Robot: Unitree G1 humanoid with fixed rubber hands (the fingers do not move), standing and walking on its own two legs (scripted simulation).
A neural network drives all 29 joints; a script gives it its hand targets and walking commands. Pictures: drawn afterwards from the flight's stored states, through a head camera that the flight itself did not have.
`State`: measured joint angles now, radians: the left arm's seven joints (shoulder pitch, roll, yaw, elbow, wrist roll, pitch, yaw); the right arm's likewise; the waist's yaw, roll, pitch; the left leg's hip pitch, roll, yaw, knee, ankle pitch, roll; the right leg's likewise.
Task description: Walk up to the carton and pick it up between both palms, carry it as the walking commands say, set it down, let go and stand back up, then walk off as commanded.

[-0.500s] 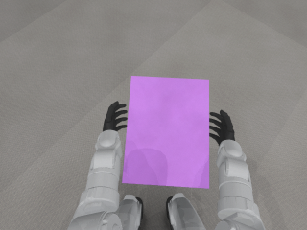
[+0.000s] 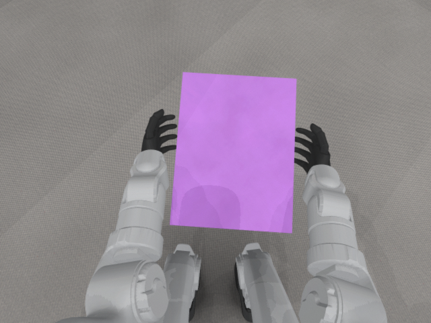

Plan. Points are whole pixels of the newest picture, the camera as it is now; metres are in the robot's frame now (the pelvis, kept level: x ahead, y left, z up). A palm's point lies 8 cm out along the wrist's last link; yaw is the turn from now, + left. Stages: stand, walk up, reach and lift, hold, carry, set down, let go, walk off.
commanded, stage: set down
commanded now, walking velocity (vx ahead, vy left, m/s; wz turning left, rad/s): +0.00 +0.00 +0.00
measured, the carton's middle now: (232, 156) +0.45 -0.04 -0.16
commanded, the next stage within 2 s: none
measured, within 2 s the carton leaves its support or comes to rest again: neither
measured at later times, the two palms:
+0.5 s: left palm (162, 157) +0.45 +0.12 -0.16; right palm (299, 167) +0.42 -0.19 -0.16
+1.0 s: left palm (171, 158) +0.47 +0.11 -0.25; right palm (289, 168) +0.44 -0.19 -0.25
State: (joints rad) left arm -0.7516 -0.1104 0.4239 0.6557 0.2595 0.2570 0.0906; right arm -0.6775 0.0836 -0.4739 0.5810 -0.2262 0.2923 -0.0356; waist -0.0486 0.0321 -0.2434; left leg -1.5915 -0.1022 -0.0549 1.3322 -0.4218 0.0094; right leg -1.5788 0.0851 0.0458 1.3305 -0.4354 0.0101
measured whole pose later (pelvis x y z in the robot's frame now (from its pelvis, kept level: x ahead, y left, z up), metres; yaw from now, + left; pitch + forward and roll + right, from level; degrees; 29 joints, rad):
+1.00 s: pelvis -0.03 +0.00 -0.14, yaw +0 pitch +46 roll -2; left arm -1.09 0.03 0.37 0.81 0.14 0.22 0.19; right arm -1.01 -0.07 -0.43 0.74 -0.13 0.26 -0.07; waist -0.05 0.05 -0.11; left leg -2.13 -0.16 -0.05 1.83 -0.50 -0.02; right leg -2.11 0.11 0.02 1.83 -0.53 0.03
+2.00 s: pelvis -0.03 +0.00 -0.24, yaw +0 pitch +39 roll -1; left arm -1.32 0.18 0.27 0.99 -0.02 0.15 0.18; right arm -1.27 -0.22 -0.28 0.94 0.00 0.20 -0.09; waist -0.05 0.04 0.24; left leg -2.26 -0.15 -0.01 2.19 -0.61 -0.03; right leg -2.25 0.11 -0.01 2.19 -0.62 0.02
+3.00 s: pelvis -0.03 +0.00 -0.25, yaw +0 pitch +35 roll +0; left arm -1.38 0.21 0.30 1.07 0.02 0.14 0.10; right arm -1.36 -0.26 -0.28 1.07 0.00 0.16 -0.03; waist -0.05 0.04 0.33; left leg -2.25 -0.11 0.02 2.25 -0.60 0.00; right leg -2.24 0.07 -0.03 2.25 -0.62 0.00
